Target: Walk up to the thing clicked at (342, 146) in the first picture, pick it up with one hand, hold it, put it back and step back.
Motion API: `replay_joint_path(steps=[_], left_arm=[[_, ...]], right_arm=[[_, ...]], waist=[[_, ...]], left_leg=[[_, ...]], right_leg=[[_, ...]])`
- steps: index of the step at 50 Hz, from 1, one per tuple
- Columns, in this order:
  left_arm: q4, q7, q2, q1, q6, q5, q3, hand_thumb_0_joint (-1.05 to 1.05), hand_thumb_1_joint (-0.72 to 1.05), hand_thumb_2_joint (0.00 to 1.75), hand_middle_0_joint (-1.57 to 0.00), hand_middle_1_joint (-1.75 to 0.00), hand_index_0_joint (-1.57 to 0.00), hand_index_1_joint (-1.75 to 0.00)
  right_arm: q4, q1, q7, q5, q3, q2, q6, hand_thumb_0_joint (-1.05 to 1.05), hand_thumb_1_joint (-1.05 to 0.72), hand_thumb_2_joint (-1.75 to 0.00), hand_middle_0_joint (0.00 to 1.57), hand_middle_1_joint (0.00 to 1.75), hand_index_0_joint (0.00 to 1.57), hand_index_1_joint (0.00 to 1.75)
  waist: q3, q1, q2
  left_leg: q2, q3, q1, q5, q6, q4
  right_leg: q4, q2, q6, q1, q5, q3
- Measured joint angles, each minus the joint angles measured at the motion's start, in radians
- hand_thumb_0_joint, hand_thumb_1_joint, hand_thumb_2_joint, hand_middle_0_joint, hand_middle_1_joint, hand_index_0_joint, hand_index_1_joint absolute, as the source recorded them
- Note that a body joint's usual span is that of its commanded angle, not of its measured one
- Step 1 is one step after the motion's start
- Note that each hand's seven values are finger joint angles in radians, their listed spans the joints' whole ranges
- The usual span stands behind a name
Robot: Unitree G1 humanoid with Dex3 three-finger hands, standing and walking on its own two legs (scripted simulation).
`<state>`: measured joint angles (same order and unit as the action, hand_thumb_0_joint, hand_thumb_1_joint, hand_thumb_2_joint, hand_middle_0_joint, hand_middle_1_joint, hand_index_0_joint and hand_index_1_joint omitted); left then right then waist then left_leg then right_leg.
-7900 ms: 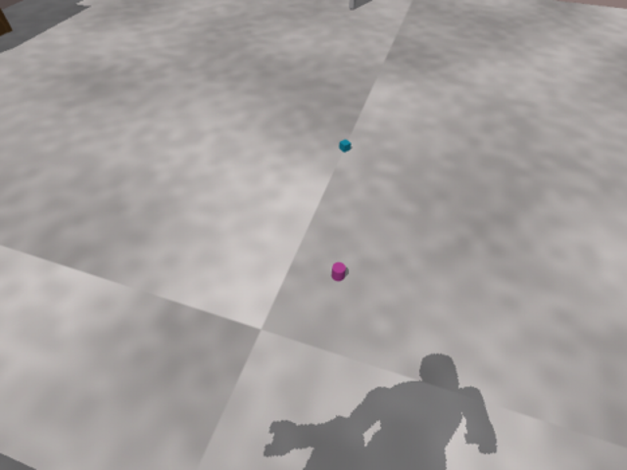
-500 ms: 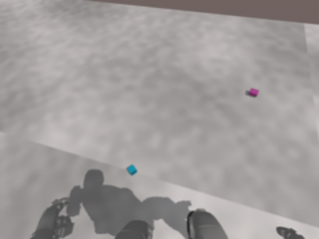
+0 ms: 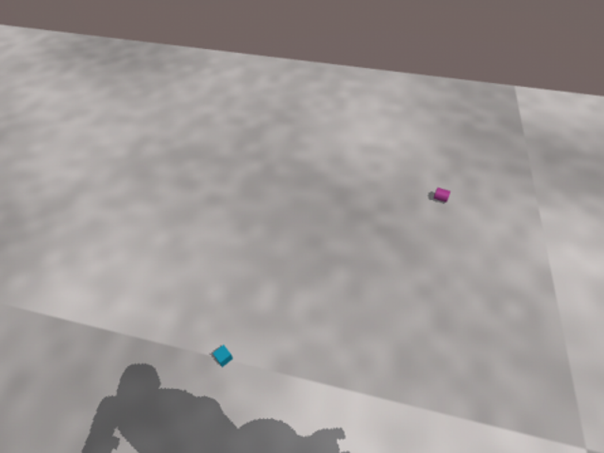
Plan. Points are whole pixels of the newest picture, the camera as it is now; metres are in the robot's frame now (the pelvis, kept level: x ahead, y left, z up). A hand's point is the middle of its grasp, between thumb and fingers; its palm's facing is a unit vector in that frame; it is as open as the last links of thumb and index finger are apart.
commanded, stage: walk up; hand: left
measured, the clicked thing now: (223, 355) +0.48 +0.26 -0.74
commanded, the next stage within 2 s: stand in 1.82 s
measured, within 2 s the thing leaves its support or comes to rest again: neither
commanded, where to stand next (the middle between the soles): +0.09 +0.02 m, yaw +0 degrees
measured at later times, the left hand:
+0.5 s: hand out of the picture +0.12 +0.28 -0.16, palm faces -0.05 -0.92 -0.39, open 7.3 cm
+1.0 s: hand out of the picture -0.02 +0.29 -0.15, palm faces +0.02 -0.92 -0.39, open 7.3 cm
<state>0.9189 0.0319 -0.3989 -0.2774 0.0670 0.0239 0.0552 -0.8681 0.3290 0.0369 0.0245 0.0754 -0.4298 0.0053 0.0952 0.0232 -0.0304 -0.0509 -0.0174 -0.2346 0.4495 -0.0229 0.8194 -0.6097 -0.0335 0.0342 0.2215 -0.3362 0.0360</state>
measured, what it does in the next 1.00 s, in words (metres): steps on the spot: left foot, then right foot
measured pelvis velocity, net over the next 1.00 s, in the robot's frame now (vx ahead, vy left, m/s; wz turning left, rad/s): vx -0.09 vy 0.02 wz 0.01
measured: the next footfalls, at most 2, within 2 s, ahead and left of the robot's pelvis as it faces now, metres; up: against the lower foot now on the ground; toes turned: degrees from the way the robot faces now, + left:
left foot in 0.30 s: +0.17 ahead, +0.13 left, +0.00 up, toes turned -3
right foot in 0.58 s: -0.03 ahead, -0.11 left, +0.00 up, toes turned +0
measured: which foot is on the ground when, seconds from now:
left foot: up 0.00-0.28, down 0.30-0.60, up 0.62-0.86, down 0.88-1.00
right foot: down 0.00-0.32, up 0.34-0.56, down 0.58-1.00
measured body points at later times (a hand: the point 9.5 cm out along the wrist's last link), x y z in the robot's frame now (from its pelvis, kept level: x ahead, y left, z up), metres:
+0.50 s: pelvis -0.01 +0.02 -0.01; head +0.07 +0.01 +0.43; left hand +0.13 +0.32 -0.13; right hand +0.12 -0.29 -0.13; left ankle +0.13 +0.13 -0.72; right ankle -0.05 -0.11 -0.67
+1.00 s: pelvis -0.09 +0.02 +0.00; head -0.06 +0.02 +0.45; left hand -0.02 +0.34 -0.12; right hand -0.01 -0.29 -0.12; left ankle -0.08 +0.15 -0.72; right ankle -0.08 -0.11 -0.71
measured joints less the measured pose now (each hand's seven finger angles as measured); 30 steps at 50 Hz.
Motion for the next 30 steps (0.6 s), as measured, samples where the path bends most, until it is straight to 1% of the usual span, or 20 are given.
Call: replay_joint_path(steps=[1, 2, 4, 6, 8, 11, 13, 15, 16, 17, 19, 20, 22, 23, 25, 27, 28, 29, 30], left_arm=[[-0.015, -0.001, 0.002, -0.009, 0.011, -0.005, -0.003, 0.01, 0.91, 0.90, -0.21, -0.30, -0.21, -0.30], [-0.026, -0.003, 0.007, -0.016, 0.017, -0.011, -0.007, 0.01, 0.91, 0.90, -0.21, -0.30, -0.21, -0.30], [-0.040, -0.010, 0.018, -0.031, 0.021, -0.019, -0.016, 0.00, 0.91, 0.90, -0.21, -0.30, -0.21, -0.30], [-0.043, -0.020, 0.026, -0.037, 0.017, -0.020, -0.025, 0.00, 0.91, 0.90, -0.21, -0.30, -0.21, -0.30], [-0.041, -0.030, 0.031, -0.027, 0.004, -0.020, -0.032, 0.00, 0.90, 0.90, -0.21, -0.30, -0.21, -0.30], [-0.055, -0.041, 0.031, 0.007, -0.035, -0.024, -0.038, 0.00, 0.90, 0.90, -0.21, -0.30, -0.21, -0.30], [-0.071, -0.045, 0.024, 0.031, -0.059, -0.031, -0.039, 0.00, 0.90, 0.90, -0.21, -0.30, -0.21, -0.30], [-0.085, -0.050, 0.015, 0.053, -0.076, -0.041, -0.040, 0.00, 0.90, 0.90, -0.21, -0.30, -0.21, -0.30], [-0.085, -0.054, 0.008, 0.074, -0.083, -0.049, -0.037, 0.00, 0.90, 0.90, -0.21, -0.30, -0.21, -0.30], [-0.086, -0.059, 0.003, 0.100, -0.090, -0.058, -0.032, 0.00, 0.90, 0.90, -0.21, -0.30, -0.21, -0.30], [-0.089, -0.071, 0.001, 0.142, -0.102, -0.065, -0.026, 0.00, 0.91, 0.90, -0.21, -0.30, -0.21, -0.30], [-0.091, -0.073, 0.001, 0.156, -0.106, -0.065, -0.025, 0.00, 0.91, 0.90, -0.21, -0.30, -0.21, -0.30], [-0.094, -0.070, 0.001, 0.168, -0.108, -0.065, -0.021, 0.00, 0.91, 0.90, -0.21, -0.30, -0.20, -0.30], [-0.095, -0.067, 0.004, 0.169, -0.108, -0.065, -0.020, 0.00, 0.91, 0.90, -0.21, -0.30, -0.20, -0.30], [-0.096, -0.061, 0.011, 0.163, -0.105, -0.062, -0.016, 0.00, 0.91, 0.90, -0.21, -0.30, -0.20, -0.30], [-0.094, -0.056, 0.018, 0.146, -0.098, -0.055, -0.012, 0.00, 0.91, 0.90, -0.21, -0.30, -0.21, -0.30], [-0.091, -0.055, 0.020, 0.135, -0.094, -0.051, -0.010, 0.00, 0.91, 0.90, -0.21, -0.30, -0.21, -0.30], [-0.085, -0.053, 0.021, 0.122, -0.088, -0.044, -0.007, 0.00, 0.91, 0.90, -0.21, -0.30, -0.21, -0.30], [-0.077, -0.052, 0.033, 0.115, -0.087, -0.030, -0.002, 0.00, 0.91, 0.90, -0.21, -0.30, -0.21, -0.30]], right_arm=[[-0.006, -0.006, -0.004, -0.001, -0.002, 0.002, 0.010, 0.01, -0.91, -0.90, 0.20, 0.30, 0.21, 0.30], [-0.007, -0.012, -0.007, -0.004, -0.003, 0.002, 0.014, 0.01, -0.91, -0.90, 0.20, 0.30, 0.21, 0.30], [0.000, -0.027, -0.008, -0.010, -0.005, -0.001, 0.010, 0.01, -0.91, -0.90, 0.20, 0.30, 0.21, 0.30], [0.009, -0.049, -0.012, -0.016, -0.006, -0.003, 0.002, 0.01, -0.91, -0.90, 0.20, 0.30, 0.21, 0.30], [0.012, -0.078, -0.020, -0.026, -0.010, 0.000, -0.001, 0.01, -0.91, -0.90, 0.20, 0.30, 0.21, 0.30], [0.010, -0.123, -0.032, -0.032, -0.021, 0.015, 0.008, 0.01, -0.91, -0.90, 0.20, 0.30, 0.20, 0.30], [0.012, -0.142, -0.035, -0.029, -0.028, 0.029, 0.016, 0.01, -0.91, -0.90, 0.20, 0.30, 0.20, 0.30], [0.017, -0.148, -0.034, -0.022, -0.032, 0.037, 0.016, 0.01, -0.91, -0.90, 0.20, 0.30, 0.21, 0.30], [0.015, -0.160, -0.036, -0.015, -0.030, 0.048, 0.017, 0.01, -0.91, -0.90, 0.20, 0.30, 0.21, 0.30], [0.018, -0.176, -0.035, -0.012, -0.031, 0.059, 0.021, 0.01, -0.91, -0.90, 0.20, 0.30, 0.21, 0.30], [0.036, -0.203, -0.031, -0.015, -0.035, 0.072, 0.025, 0.01, -0.91, -0.90, 0.20, 0.30, 0.21, 0.30], [0.047, -0.215, -0.031, -0.015, -0.036, 0.077, 0.030, 0.01, -0.91, -0.90, 0.20, 0.30, 0.21, 0.30], [0.070, -0.236, -0.034, -0.009, -0.036, 0.082, 0.042, 0.01, -0.91, -0.90, 0.20, 0.30, 0.21, 0.30], [0.081, -0.245, -0.036, -0.005, -0.035, 0.082, 0.046, 0.01, -0.91, -0.90, 0.20, 0.30, 0.21, 0.30], [0.101, -0.261, -0.034, 0.005, -0.031, 0.075, 0.053, 0.01, -0.90, -0.90, 0.20, 0.30, 0.21, 0.30], [0.118, -0.273, -0.030, 0.012, -0.025, 0.066, 0.061, 0.01, -0.90, -0.90, 0.20, 0.30, 0.21, 0.30], [0.125, -0.276, -0.028, 0.012, -0.022, 0.061, 0.065, 0.01, -0.90, -0.90, 0.20, 0.30, 0.21, 0.30], [0.129, -0.276, -0.025, 0.011, -0.020, 0.055, 0.071, 0.01, -0.90, -0.90, 0.20, 0.30, 0.21, 0.30], [0.128, -0.278, -0.025, 0.005, -0.015, 0.042, 0.074, 0.01, -0.90, -0.90, 0.20, 0.30, 0.21, 0.30]], waist=[[-0.004, -0.010, 0.009], [-0.005, -0.016, 0.011], [-0.005, -0.023, 0.006], [0.001, -0.025, -0.004], [0.016, -0.027, -0.012], [0.045, -0.032, -0.009], [0.059, -0.033, 0.002], [0.064, -0.030, 0.005], [0.076, -0.029, 0.022], [0.096, -0.031, 0.041], [0.127, -0.027, 0.050], [0.136, -0.024, 0.050], [0.139, -0.020, 0.048], [0.138, -0.018, 0.044], [0.134, -0.016, 0.030], [0.126, -0.017, 0.015], [0.118, -0.019, 0.008], [0.108, -0.021, 0.000], [0.112, -0.017, -0.035]], left_leg=[[0.026, -0.022, -0.037, 0.028, -0.004, 0.088], [0.046, -0.042, -0.072, 0.033, -0.008, 0.155], [0.062, -0.064, -0.135, 0.010, -0.009, 0.208], [0.059, -0.074, -0.187, -0.029, 0.003, 0.186], [0.054, -0.078, -0.213, -0.070, 0.014, 0.110], [0.057, -0.055, -0.225, -0.125, 0.014, 0.001], [0.065, -0.026, -0.208, -0.175, 0.006, -0.074], [0.070, -0.006, -0.167, -0.314, -0.002, -0.176], [0.080, 0.000, -0.166, -0.289, 0.003, -0.172], [0.089, 0.010, -0.172, -0.268, 0.004, -0.156], [0.086, 0.011, -0.188, -0.259, -0.002, -0.140], [0.081, 0.011, -0.193, -0.266, -0.004, -0.144], [0.070, 0.016, -0.207, -0.286, -0.004, -0.159], [0.065, 0.018, -0.217, -0.295, -0.003, -0.164], [0.054, 0.022, -0.238, -0.314, -0.002, -0.170], [0.043, 0.028, -0.264, -0.327, 0.004, -0.164], [0.039, 0.030, -0.280, -0.330, 0.010, -0.154], [0.034, 0.030, -0.300, -0.330, 0.017, -0.136], [0.018, 0.008, -0.315, -0.327, 0.018, -0.112]], right_leg=[[0.006, 0.005, 0.003, -0.011, -0.009, -0.010], [0.022, 0.010, 0.004, -0.029, -0.010, -0.016], [0.064, 0.015, 0.004, -0.066, -0.001, -0.025], [0.095, 0.017, 0.003, -0.091, 0.009, -0.032], [0.099, 0.019, -0.002, -0.100, 0.007, -0.038], [0.052, 0.026, -0.009, -0.082, -0.021, -0.043], [-0.012, 0.033, -0.015, -0.054, -0.059, -0.043], [-0.099, 0.033, -0.022, -0.016, -0.109, -0.037], [-0.158, 0.042, -0.025, 0.011, -0.126, -0.044], [-0.228, 0.043, -0.024, 0.045, -0.119, -0.069], [-0.410, 0.003, -0.022, 0.120, -0.229, -0.116], [-0.489, -0.014, -0.019, 0.153, -0.261, -0.126], [-0.587, -0.026, -0.017, 0.198, -0.272, -0.128], [-0.596, -0.024, -0.017, 0.206, -0.263, -0.122], [-0.534, -0.007, -0.024, 0.191, -0.246, -0.100], [-0.399, 0.013, -0.030, 0.145, -0.223, -0.077], [-0.303, 0.022, -0.029, 0.111, -0.185, -0.066], [-0.206, 0.027, -0.029, 0.075, -0.151, -0.058], [-0.185, 0.007, -0.026, 0.065, -0.145, -0.039]])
